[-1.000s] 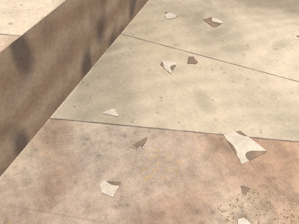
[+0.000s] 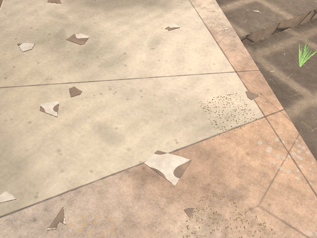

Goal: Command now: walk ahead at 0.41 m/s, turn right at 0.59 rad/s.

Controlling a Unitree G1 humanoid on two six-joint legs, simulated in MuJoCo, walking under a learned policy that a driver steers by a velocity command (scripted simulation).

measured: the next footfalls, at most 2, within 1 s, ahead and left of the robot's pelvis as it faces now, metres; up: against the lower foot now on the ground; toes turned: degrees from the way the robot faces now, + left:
right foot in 0.30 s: +0.27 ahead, -0.14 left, +0.00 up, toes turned -16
left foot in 0.80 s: +0.56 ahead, -0.08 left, +0.00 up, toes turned -3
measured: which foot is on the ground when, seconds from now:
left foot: down 0.00-0.32, up 0.34-0.78, down 0.80-1.00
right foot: up 0.00-0.28, down 0.30-0.78, up 0.80-1.00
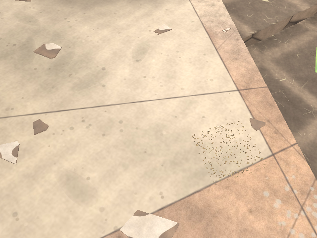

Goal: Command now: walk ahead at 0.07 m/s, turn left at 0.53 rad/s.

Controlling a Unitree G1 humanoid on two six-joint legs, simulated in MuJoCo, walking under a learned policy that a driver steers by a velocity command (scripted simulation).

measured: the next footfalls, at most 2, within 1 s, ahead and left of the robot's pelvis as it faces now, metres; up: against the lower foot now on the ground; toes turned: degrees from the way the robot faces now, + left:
right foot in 0.34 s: +0.10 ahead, -0.15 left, +0.00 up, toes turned +18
left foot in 0.84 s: +0.01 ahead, +0.04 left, +0.00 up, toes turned +30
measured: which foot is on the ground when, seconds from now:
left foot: down 0.00-0.34, up 0.36-0.82, down 0.84-1.00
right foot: up 0.00-0.32, down 0.34-0.84, up 0.86-1.00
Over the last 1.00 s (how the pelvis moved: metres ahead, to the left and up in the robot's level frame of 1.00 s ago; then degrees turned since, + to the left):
0.44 -0.11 -0.02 0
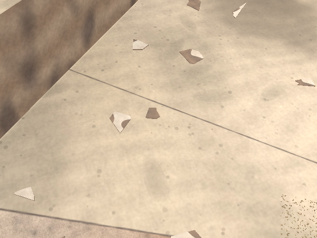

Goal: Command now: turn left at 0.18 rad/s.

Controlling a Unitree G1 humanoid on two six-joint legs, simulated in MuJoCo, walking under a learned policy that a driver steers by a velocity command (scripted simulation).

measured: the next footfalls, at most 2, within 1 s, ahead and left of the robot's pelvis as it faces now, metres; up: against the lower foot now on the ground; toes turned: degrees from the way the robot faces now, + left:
right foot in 0.22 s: +0.03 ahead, -0.13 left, +0.00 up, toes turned +1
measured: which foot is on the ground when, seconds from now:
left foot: down 0.00-1.00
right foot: up 0.00-0.20, down 0.22-0.86, up 0.88-1.00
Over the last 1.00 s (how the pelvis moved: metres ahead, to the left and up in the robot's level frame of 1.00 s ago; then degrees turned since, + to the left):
0.02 -0.05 0.01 31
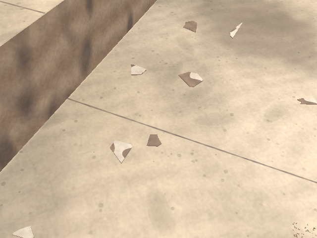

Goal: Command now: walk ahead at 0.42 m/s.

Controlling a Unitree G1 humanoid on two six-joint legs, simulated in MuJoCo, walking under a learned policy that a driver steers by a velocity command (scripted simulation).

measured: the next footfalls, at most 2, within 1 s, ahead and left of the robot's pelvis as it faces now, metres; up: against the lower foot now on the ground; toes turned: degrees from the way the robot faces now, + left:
right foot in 0.32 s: +0.33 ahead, -0.09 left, +0.00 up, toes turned -11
left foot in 0.88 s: +0.70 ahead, -0.04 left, +0.00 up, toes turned -28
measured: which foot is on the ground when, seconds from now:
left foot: down 0.00-0.34, up 0.36-0.86, down 0.88-1.00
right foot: up 0.00-0.30, down 0.32-0.88, up 0.90-1.00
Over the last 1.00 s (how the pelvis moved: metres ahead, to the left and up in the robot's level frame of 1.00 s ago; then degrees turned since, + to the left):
0.09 0.02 0.00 1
